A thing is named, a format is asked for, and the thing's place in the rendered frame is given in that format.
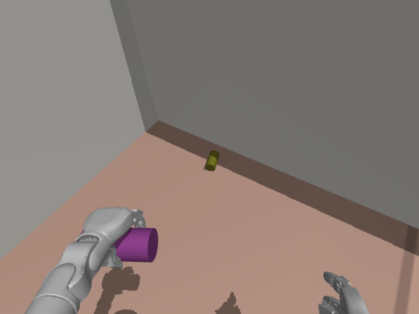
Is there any left robot hand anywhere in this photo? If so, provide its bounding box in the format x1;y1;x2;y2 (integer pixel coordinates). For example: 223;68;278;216
83;207;146;269

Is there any right robot hand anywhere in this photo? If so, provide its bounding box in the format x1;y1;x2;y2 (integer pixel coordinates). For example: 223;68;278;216
318;271;369;314

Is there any left robot arm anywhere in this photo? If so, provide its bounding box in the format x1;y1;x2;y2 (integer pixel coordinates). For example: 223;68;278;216
24;230;111;314

